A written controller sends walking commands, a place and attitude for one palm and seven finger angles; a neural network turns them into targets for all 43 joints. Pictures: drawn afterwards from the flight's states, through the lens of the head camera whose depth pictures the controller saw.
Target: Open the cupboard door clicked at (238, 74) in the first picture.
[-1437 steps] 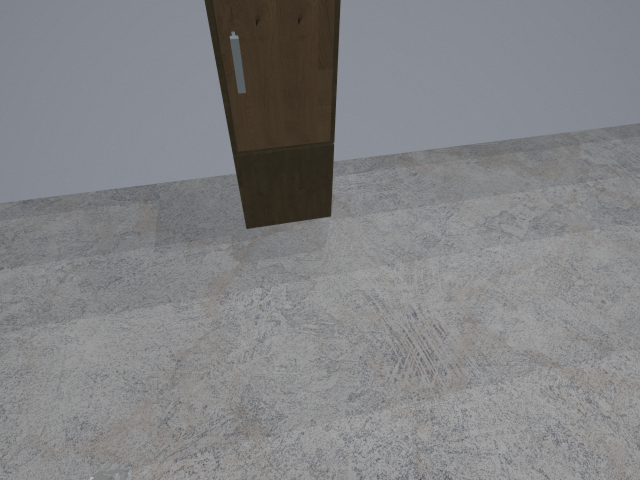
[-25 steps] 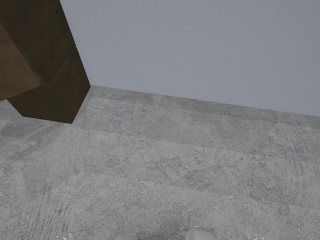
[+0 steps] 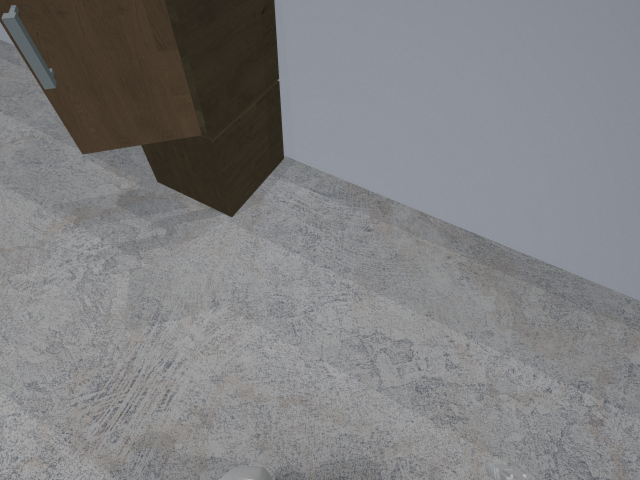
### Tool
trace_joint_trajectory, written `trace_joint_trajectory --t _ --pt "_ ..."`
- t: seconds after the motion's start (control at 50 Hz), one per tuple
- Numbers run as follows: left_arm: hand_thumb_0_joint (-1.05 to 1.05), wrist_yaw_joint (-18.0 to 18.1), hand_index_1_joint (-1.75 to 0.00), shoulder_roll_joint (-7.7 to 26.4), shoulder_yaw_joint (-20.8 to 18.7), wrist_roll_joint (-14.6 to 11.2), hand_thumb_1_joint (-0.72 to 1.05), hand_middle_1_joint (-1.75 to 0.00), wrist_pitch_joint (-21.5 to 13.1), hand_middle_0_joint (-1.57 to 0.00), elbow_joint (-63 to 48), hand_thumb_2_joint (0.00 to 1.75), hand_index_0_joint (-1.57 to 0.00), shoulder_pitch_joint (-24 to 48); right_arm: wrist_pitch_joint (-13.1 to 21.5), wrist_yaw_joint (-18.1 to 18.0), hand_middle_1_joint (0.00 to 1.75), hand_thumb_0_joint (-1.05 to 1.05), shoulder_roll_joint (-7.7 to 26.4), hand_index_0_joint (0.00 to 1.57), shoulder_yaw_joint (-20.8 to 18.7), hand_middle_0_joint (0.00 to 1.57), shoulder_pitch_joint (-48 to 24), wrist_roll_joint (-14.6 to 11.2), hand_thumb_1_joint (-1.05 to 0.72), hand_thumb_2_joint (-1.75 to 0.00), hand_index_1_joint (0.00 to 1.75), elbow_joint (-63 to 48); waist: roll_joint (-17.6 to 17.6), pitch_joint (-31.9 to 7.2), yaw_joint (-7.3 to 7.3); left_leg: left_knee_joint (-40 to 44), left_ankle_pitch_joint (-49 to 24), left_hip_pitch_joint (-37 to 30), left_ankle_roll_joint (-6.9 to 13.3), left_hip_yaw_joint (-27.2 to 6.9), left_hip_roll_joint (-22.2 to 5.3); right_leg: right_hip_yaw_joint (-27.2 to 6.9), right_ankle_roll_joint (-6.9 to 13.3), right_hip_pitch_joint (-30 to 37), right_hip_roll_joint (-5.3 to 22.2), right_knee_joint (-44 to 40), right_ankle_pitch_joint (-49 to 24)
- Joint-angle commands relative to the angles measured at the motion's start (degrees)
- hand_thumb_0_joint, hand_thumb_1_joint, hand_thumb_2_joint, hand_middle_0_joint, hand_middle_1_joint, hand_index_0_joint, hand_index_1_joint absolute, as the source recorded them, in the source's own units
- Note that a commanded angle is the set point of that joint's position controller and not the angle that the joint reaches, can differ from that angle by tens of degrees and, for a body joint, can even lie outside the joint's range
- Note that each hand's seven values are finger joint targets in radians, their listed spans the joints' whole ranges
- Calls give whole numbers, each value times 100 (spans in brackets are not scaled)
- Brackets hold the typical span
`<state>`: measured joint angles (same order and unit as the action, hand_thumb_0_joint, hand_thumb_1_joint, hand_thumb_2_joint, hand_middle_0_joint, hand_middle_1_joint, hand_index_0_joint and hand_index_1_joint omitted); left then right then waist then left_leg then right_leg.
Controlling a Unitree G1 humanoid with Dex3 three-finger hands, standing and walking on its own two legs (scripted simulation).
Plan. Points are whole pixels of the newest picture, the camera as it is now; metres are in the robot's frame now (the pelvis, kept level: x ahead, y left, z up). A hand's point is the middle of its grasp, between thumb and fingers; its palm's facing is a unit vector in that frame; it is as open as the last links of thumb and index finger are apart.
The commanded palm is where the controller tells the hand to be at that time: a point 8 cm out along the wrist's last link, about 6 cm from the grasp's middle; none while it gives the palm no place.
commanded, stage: turn to face it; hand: left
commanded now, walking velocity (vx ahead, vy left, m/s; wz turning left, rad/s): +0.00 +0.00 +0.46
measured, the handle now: (32, 48) +0.91 +0.71 -0.01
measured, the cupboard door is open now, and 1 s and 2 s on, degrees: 45 45 45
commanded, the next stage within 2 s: take the last steps up to it in 0.46 s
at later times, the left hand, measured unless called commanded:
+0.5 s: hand out of the picture +0.05 +0.17 -0.15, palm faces +0.19 -0.94 -0.27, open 7.4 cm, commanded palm none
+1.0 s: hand out of the picture -0.04 +0.24 -0.17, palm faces +0.38 -0.91 -0.19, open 7.4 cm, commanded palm none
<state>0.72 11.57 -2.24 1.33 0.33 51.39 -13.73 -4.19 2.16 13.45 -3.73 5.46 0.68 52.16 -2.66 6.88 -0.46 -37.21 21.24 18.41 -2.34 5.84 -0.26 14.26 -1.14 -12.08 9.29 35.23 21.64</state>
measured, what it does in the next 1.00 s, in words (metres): steps on the spot, turning left: left foot, then right foot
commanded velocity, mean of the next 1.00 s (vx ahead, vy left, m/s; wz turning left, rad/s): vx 0.14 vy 0.06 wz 0.25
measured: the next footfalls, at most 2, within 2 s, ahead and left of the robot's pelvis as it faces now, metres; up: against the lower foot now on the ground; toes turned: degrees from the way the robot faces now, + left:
left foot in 0.02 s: +0.05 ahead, +0.11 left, +0.00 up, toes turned +6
right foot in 0.40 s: +0.05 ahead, -0.14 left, +0.00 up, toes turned +5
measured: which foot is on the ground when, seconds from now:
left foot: up 0.00-0.00, down 0.02-0.40, up 0.42-0.82, down 0.84-1.00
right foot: down 0.00-0.02, up 0.04-0.38, down 0.40-0.84, up 0.86-1.00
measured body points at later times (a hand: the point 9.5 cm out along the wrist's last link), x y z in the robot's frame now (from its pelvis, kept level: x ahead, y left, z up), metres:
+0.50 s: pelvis +0.00 -0.04 +0.00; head +0.05 -0.05 +0.45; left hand +0.04 +0.22 -0.13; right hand +0.11 -0.27 -0.16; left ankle -0.02 +0.09 -0.68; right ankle +0.01 -0.14 -0.73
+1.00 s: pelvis +0.03 +0.05 +0.01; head +0.05 +0.08 +0.46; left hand -0.06 +0.28 -0.16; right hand +0.17 -0.16 -0.13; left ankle -0.02 +0.10 -0.73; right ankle +0.05 -0.10 -0.64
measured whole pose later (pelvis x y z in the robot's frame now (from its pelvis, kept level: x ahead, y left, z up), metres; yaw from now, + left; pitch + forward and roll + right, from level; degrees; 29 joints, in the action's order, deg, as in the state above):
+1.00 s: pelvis +0.03 +0.05 +0.01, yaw +19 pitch +0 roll -1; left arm -0.9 13.5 -3.7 1.6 1.4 61.3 -15.5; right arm 1.5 -0.3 9.9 -1.5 12.8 1.3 55.7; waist -2.8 3.7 -2.1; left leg -25.5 16.4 9.6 4.9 5.7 2.6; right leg 3.2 -0.9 -27.8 6.5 65.2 20.0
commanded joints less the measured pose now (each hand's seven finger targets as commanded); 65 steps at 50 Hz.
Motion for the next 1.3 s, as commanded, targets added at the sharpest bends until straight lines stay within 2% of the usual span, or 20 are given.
trace_joint_trajectory --t 0.0,0.02,0.06,0.12,0.28,0.34,0.36,0.38,0.4,0.42,0.48,0.52,0.7,0.78,0.8,0.82,0.84,0.86,0.96,1.28 --pt "0 -9 -30 670 -246 -91 90 -30 -27 -20 -697 90 -20 227 296 -139 30 0 1628 20 -409 20 1132 76 -90 -90 30 -248 2116 -1515 677 1511 -4572 -2385 1529 -3030 -2425 -451 -415 -2211 -168 2531 1669" --pt "0 53 -30 842 -242 -18 90 -30 67 -20 -788 90 -20 533 263 -177 30 0 1620 20 -373 20 1338 51 -90 -90 30 -132 1381 -1512 702 1471 -3974 -2043 1754 -2842 -2500 -1139 -306 -2254 -174 3012 1744" --pt "0 57 -30 759 -261 -45 90 -30 84 -20 -580 90 -20 698 302 -305 30 0 1283 20 -288 20 822 73 -90 -90 30 -296 1451 -1141 496 1619 -3178 -1308 1543 -2505 -1983 -1440 -325 -2284 -168 3225 1056" --pt "0 -23 -30 695 -280 -22 90 -30 169 -20 -286 90 -20 266 341 -309 30 0 1032 20 -170 20 270 75 -90 -90 30 -396 1113 -777 91 1887 -2323 -669 1162 -1787 -1407 -1371 -324 -1847 -276 2966 276" --pt "0 -25 -30 524 -203 -49 90 -30 119 -20 -280 90 -20 274 274 -272 30 0 1028 20 -194 20 382 105 -90 -90 30 -277 1251 -788 138 1817 -1629 -321 1147 -2023 -1233 -1079 -225 -750 -740 899 336" --pt "0 7 -30 630 -234 -58 90 -30 3 -20 -124 90 -20 -252 262 -262 30 0 908 20 -195 20 254 39 -90 -90 30 -290 957 -985 -136 1162 -1769 81 841 -1879 -905 -1057 -182 437 -779 -801 -761" --pt "0 48 -30 906 -282 -21 90 -30 -75 -20 -82 90 -20 -422 277 -238 30 0 641 20 -161 20 320 -8 -90 -90 30 -296 225 -1116 -195 501 -1195 585 527 -1522 -505 -1741 -12 1105 -98 -1519 -1020" --pt "0 85 -30 1387 -369 44 90 -30 -120 -20 -62 90 -20 -482 294 -208 30 0 279 20 -88 20 360 -35 -90 -90 30 -413 -1366 -1025 -193 -670 575 1380 105 -634 344 -3141 573 1340 1267 -1862 -1848" --pt "0 77 -30 1402 -312 14 90 -30 -115 -20 -121 90 -20 -514 245 -205 30 0 420 20 -111 20 142 15 -90 -90 30 -459 -1039 -914 -309 -1789 1441 1262 115 -865 278 -3168 1005 705 1744 -1842 -2601" --pt "0 111 -30 1212 -289 -6 90 -30 -155 -20 -82 90 -20 -332 181 -230 30 0 430 20 -145 20 117 34 -90 -90 30 -318 -1451 -855 -155 -2486 1279 1415 91 -1007 169 -3061 1031 615 1425 -1699 -3197" --pt "0 118 -30 842 -188 -31 90 -30 -148 -20 -149 90 -20 -3 117 -179 30 0 345 20 -112 20 270 8 -90 -90 30 -34 -888 -661 41 -2986 436 1376 -39 -796 -3 -1836 812 626 804 -1446 -3770" --pt "0 125 -30 805 -179 -17 90 -30 -158 -20 -98 90 -20 -137 103 -167 30 0 246 20 -77 20 179 -4 -90 -90 30 31 -778 -620 -17 -2553 369 1182 -81 -639 -10 -1625 778 614 747 -1491 -3704" --pt "0 21 -30 1093 -371 53 90 -30 -261 -20 425 90 -20 -816 296 -39 30 0 156 20 -9 20 -367 17 -90 -90 30 -91 -676 -428 -423 -668 558 1014 39 -285 -160 -2104 1000 1024 1400 -2039 -1022" --pt "0 -46 -30 1156 -410 29 90 -30 -209 -20 443 90 -20 -313 397 -51 30 0 189 20 2 20 481 27 -90 -90 30 113 -431 -443 88 1003 -267 -965 173 128 88 -1353 560 -339 1018 -1471 -21" --pt "0 -94 -30 983 -378 -9 90 -30 -179 -20 365 90 -20 -136 444 -110 30 0 528 20 -70 20 1065 29 -90 -90 30 270 403 -675 389 1474 -101 -2024 353 -339 -178 -911 287 -1134 638 -526 161" --pt "0 -159 -30 573 -310 -52 90 -30 -146 -20 159 90 -20 -15 464 -166 30 0 1147 20 -233 20 1725 128 -90 -90 30 398 2261 -788 666 2086 441 -2668 991 -2557 -1688 -154 -110 -2431 -282 1356 1128" --pt "0 -127 -30 506 -196 13 90 -30 -137 -20 -91 90 -20 581 422 -239 30 0 1300 20 -230 20 2168 108 -90 -90 30 469 2035 -636 842 2528 405 -2338 1474 -3195 -2212 -746 -38 -2966 -383 2510 1448" --pt "0 -111 -30 482 -212 28 90 -30 -153 -20 -60 90 -20 814 453 -297 30 0 1102 20 -170 20 1978 110 -90 -90 30 480 1505 -483 696 2616 557 -1896 1539 -3123 -2084 -1131 62 -3086 -282 3131 1083" --pt "0 -185 -30 438 -184 21 90 -30 -115 -20 526 90 -20 35 727 -352 30 0 450 20 88 20 1393 30 -90 -90 30 365 765 -406 45 2647 -2077 -1636 1129 -1435 -1215 -1258 -15 -2588 -183 3192 -588" --pt "0 -174 -30 76 -13 -37 90 -30 -182 -20 -39 90 -20 1601 813 -478 30 0 75 20 234 20 2899 88 -90 -90 30 1370 652 30 318 2036 -5331 -2349 972 -947 -1198 -782 348 -2080 -693 818 -763"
